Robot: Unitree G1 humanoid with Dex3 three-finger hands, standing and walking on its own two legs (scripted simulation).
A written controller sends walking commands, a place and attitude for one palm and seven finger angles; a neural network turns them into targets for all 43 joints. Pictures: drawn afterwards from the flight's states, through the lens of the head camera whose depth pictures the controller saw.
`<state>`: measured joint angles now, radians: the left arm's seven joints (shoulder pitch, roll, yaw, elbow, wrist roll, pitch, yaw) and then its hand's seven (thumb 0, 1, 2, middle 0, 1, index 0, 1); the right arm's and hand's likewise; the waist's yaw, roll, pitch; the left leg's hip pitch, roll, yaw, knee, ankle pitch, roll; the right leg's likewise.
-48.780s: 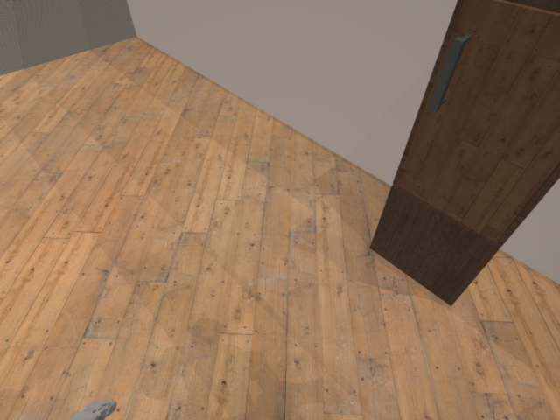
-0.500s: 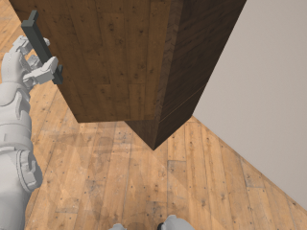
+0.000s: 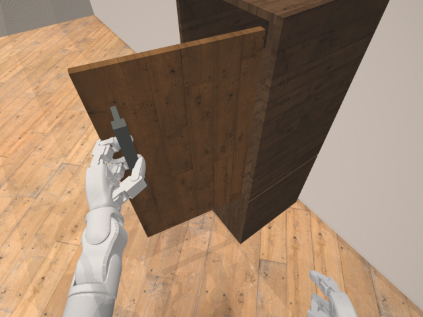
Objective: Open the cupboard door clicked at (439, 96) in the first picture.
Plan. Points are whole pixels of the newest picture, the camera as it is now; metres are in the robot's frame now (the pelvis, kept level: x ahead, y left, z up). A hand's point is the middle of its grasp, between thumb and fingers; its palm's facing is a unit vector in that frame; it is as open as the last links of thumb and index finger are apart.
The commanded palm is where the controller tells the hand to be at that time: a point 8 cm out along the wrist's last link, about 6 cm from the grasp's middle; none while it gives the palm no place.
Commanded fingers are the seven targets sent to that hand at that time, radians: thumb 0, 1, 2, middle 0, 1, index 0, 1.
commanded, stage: pull the door open along its arc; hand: left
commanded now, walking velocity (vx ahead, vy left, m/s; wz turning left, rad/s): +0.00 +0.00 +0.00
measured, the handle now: (129, 151) +0.40 +0.18 +0.11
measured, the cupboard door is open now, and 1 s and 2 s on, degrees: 79 100 99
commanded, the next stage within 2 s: open thumb and fingers to let go in 0.28 s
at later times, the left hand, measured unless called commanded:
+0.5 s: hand (180, 217) +0.26 +0.06 +0.11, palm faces +0.45 -0.89 -0.01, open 7.0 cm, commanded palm +0.21 +0.11 +0.10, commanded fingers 0.00 0.41 0.69 -0.37 -1.30 -0.37 -1.30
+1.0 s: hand (173, 214) +0.27 +0.08 +0.11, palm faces +0.41 -0.91 +0.02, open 13.7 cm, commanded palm +0.22 +0.12 +0.10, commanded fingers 0.00 -0.50 0.30 -0.22 -0.70 -0.22 -0.70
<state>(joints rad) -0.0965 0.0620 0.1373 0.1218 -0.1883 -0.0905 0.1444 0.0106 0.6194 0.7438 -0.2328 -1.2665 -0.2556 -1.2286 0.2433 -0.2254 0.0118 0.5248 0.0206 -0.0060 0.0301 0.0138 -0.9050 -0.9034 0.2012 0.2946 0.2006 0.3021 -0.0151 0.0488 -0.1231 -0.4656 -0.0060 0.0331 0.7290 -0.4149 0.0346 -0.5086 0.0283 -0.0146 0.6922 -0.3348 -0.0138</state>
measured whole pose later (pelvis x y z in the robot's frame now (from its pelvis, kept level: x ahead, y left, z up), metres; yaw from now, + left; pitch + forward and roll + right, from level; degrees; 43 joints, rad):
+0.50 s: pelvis -0.01 -0.05 +0.00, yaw +4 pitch +1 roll +0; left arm 0.18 -0.08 -0.19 -0.16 0.05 0.05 0.53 0.01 0.63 0.84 -0.25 -1.20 -0.23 -1.23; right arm 0.17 -0.20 0.03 0.57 -0.05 0.10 -0.02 0.02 -0.90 -0.90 0.20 0.29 0.20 0.30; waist 0.00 0.05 -0.05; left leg -0.32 0.00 -0.05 0.69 -0.39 -0.02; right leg -0.35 0.04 -0.10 0.68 -0.35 -0.07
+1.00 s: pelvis -0.02 -0.03 +0.01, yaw +3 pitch +0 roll +0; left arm 0.07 -0.08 -0.16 -0.02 0.02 0.00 0.50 -0.01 -0.41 0.34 -0.28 -1.09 -0.29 -1.09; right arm 0.17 -0.19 0.03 0.59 -0.04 0.06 -0.04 0.02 -0.90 -0.90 0.20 0.29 0.20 0.30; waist 0.00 0.04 -0.05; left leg -0.32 -0.01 -0.03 0.67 -0.36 0.00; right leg -0.35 0.02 -0.07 0.65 -0.31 -0.05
